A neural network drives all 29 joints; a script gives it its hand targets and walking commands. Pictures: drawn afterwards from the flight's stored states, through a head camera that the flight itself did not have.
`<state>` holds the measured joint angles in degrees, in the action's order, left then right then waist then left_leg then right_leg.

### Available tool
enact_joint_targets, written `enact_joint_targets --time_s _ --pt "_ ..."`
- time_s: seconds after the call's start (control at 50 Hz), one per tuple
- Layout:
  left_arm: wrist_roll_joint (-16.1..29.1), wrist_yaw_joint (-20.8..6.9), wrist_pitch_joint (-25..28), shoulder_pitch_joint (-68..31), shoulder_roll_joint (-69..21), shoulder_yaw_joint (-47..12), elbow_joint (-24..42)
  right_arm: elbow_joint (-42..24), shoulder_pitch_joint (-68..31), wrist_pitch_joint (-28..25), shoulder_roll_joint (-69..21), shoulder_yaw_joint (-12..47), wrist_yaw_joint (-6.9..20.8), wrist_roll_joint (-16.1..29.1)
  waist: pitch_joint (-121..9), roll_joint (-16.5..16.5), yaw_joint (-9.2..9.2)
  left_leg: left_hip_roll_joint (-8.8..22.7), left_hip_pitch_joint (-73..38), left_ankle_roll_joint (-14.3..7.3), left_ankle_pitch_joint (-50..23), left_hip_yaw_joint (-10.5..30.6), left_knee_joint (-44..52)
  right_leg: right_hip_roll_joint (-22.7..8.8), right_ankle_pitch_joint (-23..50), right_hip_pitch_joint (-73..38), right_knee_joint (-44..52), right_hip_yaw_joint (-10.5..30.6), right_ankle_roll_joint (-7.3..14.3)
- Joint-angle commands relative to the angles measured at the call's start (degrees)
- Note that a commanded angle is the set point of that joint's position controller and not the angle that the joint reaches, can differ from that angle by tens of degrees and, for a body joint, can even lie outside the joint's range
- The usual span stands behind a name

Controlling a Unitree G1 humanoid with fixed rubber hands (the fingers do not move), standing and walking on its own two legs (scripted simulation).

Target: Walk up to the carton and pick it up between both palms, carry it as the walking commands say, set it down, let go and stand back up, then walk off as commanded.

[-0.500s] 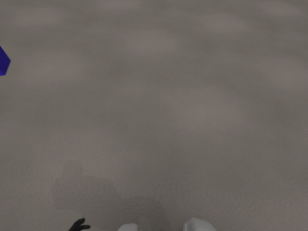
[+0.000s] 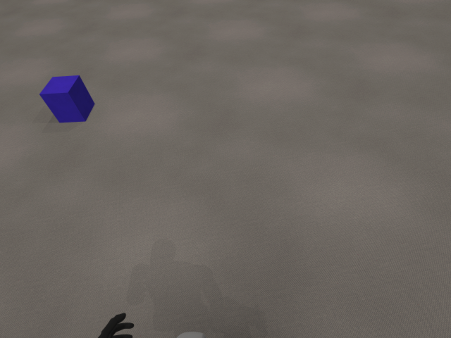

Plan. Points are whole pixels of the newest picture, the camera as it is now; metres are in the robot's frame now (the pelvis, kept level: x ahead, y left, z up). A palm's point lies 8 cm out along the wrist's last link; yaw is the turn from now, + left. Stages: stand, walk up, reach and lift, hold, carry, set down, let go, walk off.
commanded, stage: walk up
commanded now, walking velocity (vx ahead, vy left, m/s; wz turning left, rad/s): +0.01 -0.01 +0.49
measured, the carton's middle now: (69, 99) +1.69 +1.25 -0.64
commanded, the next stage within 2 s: none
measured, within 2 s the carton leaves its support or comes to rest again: neither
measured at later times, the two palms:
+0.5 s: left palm out of the picture -0.08 +0.18 -0.10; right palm (390, 320) +0.19 -0.28 -0.15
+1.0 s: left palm (82, 272) +0.28 +0.38 -0.15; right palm (298, 263) +0.31 -0.13 -0.19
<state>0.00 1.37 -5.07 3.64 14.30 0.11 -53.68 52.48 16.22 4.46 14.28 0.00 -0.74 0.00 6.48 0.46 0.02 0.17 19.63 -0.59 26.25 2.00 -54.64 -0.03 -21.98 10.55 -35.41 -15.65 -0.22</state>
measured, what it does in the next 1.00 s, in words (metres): walks ahead, turning left: left foot, then right foot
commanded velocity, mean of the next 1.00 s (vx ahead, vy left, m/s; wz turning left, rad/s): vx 0.35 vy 0.28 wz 0.47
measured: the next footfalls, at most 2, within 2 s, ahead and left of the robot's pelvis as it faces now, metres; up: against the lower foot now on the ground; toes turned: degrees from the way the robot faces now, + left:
left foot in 0.06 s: +0.03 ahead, +0.16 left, +0.00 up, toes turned +0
right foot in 0.20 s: +0.05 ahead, -0.14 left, +0.00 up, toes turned +0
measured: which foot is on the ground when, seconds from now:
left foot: up 0.00-0.04, down 0.06-0.20, up 0.22-0.78, down 0.80-1.00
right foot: down 0.00-0.04, up 0.06-0.18, down 0.20-0.82, up 0.84-1.00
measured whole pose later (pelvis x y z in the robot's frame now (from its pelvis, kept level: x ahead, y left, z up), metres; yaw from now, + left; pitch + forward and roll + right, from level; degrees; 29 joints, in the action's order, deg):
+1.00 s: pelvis +0.24 +0.10 -0.04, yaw +24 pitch +1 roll +1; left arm 0.0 -1.5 0.6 0.2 12.9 1.6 -54.5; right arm 56.6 21.4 -1.0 12.2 0.0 0.9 0.0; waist 3.5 0.7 1.0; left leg -1.2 23.0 0.6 32.6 1.7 -54.9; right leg -5.4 -38.8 31.5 -81.7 -7.9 -6.3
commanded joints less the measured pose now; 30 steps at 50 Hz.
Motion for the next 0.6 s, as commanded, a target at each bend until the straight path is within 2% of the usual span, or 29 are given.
enact_joint_targets --time_s 0.0,0.02,0.04,0.06,0.08,0.1,0.12,0.14,0.16,0.18,0.2,0.22,0.24,0.26,0.28,0.32,0.34,0.36,0.38,0.42,0.44,0.46,0.5,0.52,0.54,0.56,0.58 --pt "0.18 -0.08 0.35 -17.71 10.44 6.53 16.46 -3.71 11.99 -2.94 15.40 -7.23 -2.63 -0.62 -4.27 30.10 15.55 21.23 -10.74 -19.08 -33.89 29.99 35.18 2.08 -20.18 28.72 -64.31 18.17 -9.70" --pt "-1.43 -0.11 0.23 -10.98 7.36 5.11 15.73 -6.40 1.32 -3.80 15.09 -6.10 -2.31 -1.71 -4.33 17.53 5.51 20.86 5.74 -16.34 -33.63 38.63 32.65 -3.08 -24.52 18.20 -52.42 32.38 -2.13" --pt "-0.93 -0.92 0.60 -6.39 7.66 4.38 13.47 -8.23 -6.09 -3.75 13.64 -5.49 -1.93 -1.97 -6.38 13.52 1.62 17.41 12.88 -13.96 -23.56 33.15 31.73 -4.37 -21.06 9.29 -45.48 31.47 0.97" --pt "-1.48 -1.02 1.70 -4.13 6.73 3.65 10.72 -7.85 -6.00 -3.73 12.50 -5.26 -1.85 -1.47 -10.20 10.16 -0.10 13.69 7.89 -9.24 -21.45 27.02 28.93 -4.19 -15.47 8.94 -32.55 23.52 0.92" --pt "-1.38 -1.76 1.18 -2.37 4.85 2.55 10.76 -9.04 -10.76 -3.50 13.91 -6.09 -2.57 -1.47 -4.02 17.04 -1.69 13.45 15.46 -7.88 -10.62 28.03 32.72 -5.48 -16.80 4.86 -18.72 25.23 1.89" --pt "-1.33 -1.49 1.02 1.30 4.24 2.26 9.03 -8.91 -13.68 -2.94 13.29 -5.64 -2.27 -1.75 -3.45 17.48 -4.00 10.78 19.13 -6.05 -10.41 25.27 31.39 -4.27 -12.69 -3.05 -11.12 21.81 1.55" --pt "-1.29 -1.22 1.86 5.94 4.18 2.30 6.90 -9.08 -14.37 -2.63 12.47 -5.25 -1.65 -1.46 -5.04 14.67 -6.61 7.25 22.21 -3.15 -11.31 21.14 25.69 -4.27 -6.48 -12.49 0.78 22.53 1.79" --pt "-1.94 -0.79 3.12 10.85 8.08 3.75 3.28 -8.36 -12.84 -2.71 9.92 -4.81 -0.88 -2.20 -9.18 0.89 -8.56 1.78 23.28 -1.85 -3.05 13.57 14.95 -10.16 -3.90 -17.90 13.16 24.67 0.81" --pt "-3.63 0.78 3.77 20.55 18.49 7.03 -2.36 -8.39 -8.47 -1.97 7.52 -3.99 1.36 -3.12 -13.43 -17.73 -9.64 -5.24 29.25 0.20 8.73 5.06 -12.34 -28.96 -17.85 -20.12 23.09 43.79 -2.48" --pt "-3.49 1.69 3.13 16.65 21.16 6.74 -2.53 -9.62 -9.37 -1.35 8.26 -4.29 2.78 -3.46 -7.55 -12.43 -6.16 0.19 32.96 1.88 5.61 8.58 -22.02 -36.71 -33.98 -11.13 28.30 53.83 -4.07" --pt "-2.75 2.43 3.44 12.03 20.64 6.35 -0.43 -10.52 -9.32 -1.19 7.57 -4.48 4.07 -3.49 -1.45 -10.63 -2.76 1.11 35.36 2.46 -1.05 8.95 -25.25 -36.99 -35.11 -6.87 32.04 50.80 -5.65" --pt "-2.45 2.48 3.92 10.69 16.18 5.98 -1.19 -7.78 -8.24 -1.37 7.05 -5.23 5.09 -3.44 -0.28 -7.59 -0.14 1.14 31.02 2.21 -5.75 10.45 -26.73 -32.50 -29.47 -3.74 32.58 43.67 -10.21" --pt "-2.86 2.56 4.25 11.73 13.11 5.70 -2.16 -5.40 -5.29 -1.30 6.50 -5.77 5.75 -3.38 0.33 -6.93 0.85 1.47 26.98 2.36 -8.08 8.53 -27.67 -29.09 -23.29 -0.95 31.24 37.54 -11.47" --pt "-3.10 2.59 4.48 13.08 11.84 5.80 -3.36 -3.91 -3.71 -0.82 6.91 -6.33 6.42 -3.27 1.05 -9.19 0.96 2.00 24.91 2.88 -10.43 6.43 -28.34 -26.83 -17.99 -1.36 30.66 31.63 -12.12" --pt "-2.94 2.75 4.75 15.27 11.45 5.98 -4.02 -2.79 -3.43 -0.55 6.98 -6.58 6.67 -3.33 0.89 -9.59 0.69 1.97 24.44 2.97 -11.44 5.54 -29.08 -25.52 -11.89 -2.50 28.88 26.88 -11.84" --pt "-2.42 2.45 5.42 17.56 10.72 6.10 -2.91 -2.60 -4.75 -0.03 7.19 -6.60 6.90 -3.26 4.35 -8.73 0.66 2.68 26.11 3.91 -14.27 3.13 -29.15 -24.94 -5.39 -2.93 28.82 21.36 -11.04" --pt "-2.07 2.37 5.60 18.66 9.87 5.82 -3.09 -2.71 -6.31 0.15 6.97 -6.53 7.08 -3.35 5.95 -10.00 0.32 2.88 26.72 4.12 -15.77 2.25 -28.41 -24.10 -4.52 -2.97 29.26 19.01 -10.68" --pt "-1.98 2.23 5.72 19.94 9.47 5.92 -3.47 -2.27 -7.19 0.21 7.07 -6.69 7.19 -3.31 7.77 -10.50 0.05 2.74 27.67 4.55 -17.23 1.41 -27.86 -23.27 -2.86 -3.53 29.24 17.38 -11.22" --pt "-1.85 2.24 5.84 22.25 8.85 5.53 -3.94 -2.01 -8.16 0.44 6.71 -6.43 7.18 -3.23 9.26 -10.45 -0.26 2.97 27.77 5.12 -18.53 0.69 -27.08 -22.82 3.18 -3.41 28.57 15.27 -12.60" --pt "-2.01 2.42 6.16 25.99 8.64 5.90 -5.37 -1.04 -9.48 0.57 6.69 -6.77 7.05 -3.35 9.91 -8.96 -0.64 3.41 27.87 5.29 -20.07 -0.57 -25.07 -22.67 15.11 -5.49 26.25 12.38 -11.96" --pt "-1.75 2.39 6.28 27.06 7.99 5.52 -4.86 -0.93 -8.55 0.57 5.89 -6.29 7.11 -2.85 9.96 -8.75 -0.37 3.42 27.63 5.44 -21.37 -1.48 -24.17 -22.31 20.92 -6.14 25.04 10.76 -12.50" --pt "-1.75 2.33 6.53 28.22 7.70 5.85 -5.20 -0.44 -10.00 0.54 5.83 -6.64 7.03 -3.07 9.73 -8.72 -0.94 4.08 28.11 5.15 -22.10 -1.91 -23.53 -22.56 21.08 -6.68 25.16 10.09 -10.71" --pt "-1.66 2.31 6.50 29.60 7.96 5.99 -4.97 -0.12 -11.79 0.46 5.61 -6.42 7.03 -2.96 10.62 -7.81 -1.29 4.76 28.48 5.39 -22.98 -2.97 -21.84 -23.55 22.67 -6.85 25.51 9.53 -9.42" --pt "-1.67 2.31 6.40 29.79 8.60 6.29 -5.13 0.17 -12.28 0.29 5.94 -6.54 7.00 -2.97 10.65 -8.38 -1.28 5.24 28.02 5.55 -23.24 -3.44 -20.46 -23.85 23.41 -6.69 25.47 8.57 -8.98" --pt "-1.71 2.30 6.27 29.48 8.47 6.12 -4.93 0.27 -13.31 0.15 5.82 -6.43 7.01 -3.02 11.73 -6.71 -1.13 5.60 28.44 5.47 -23.14 -3.49 -20.01 -24.32 25.98 -6.94 24.95 7.83 -7.73" --pt "-1.76 2.18 6.22 29.99 8.54 6.46 -5.06 0.39 -14.03 0.03 5.73 -6.54 6.93 -3.09 11.33 -7.55 -1.61 6.11 28.82 5.40 -22.42 -4.35 -19.02 -24.99 25.25 -7.74 24.67 7.48 -6.26" --pt "-1.79 2.20 6.15 29.45 9.31 6.55 -4.98 0.30 -14.57 -0.16 6.15 -6.63 6.82 -3.10 12.08 -7.48 -1.52 6.38 28.70 5.30 -21.10 -4.52 -18.11 -25.01 27.49 -7.67 23.70 6.22 -5.11"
